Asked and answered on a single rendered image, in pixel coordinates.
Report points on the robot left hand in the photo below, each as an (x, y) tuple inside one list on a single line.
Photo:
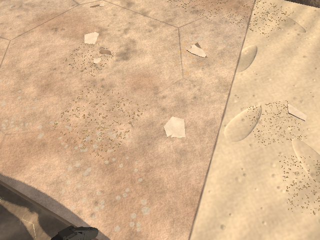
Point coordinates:
[(77, 233)]

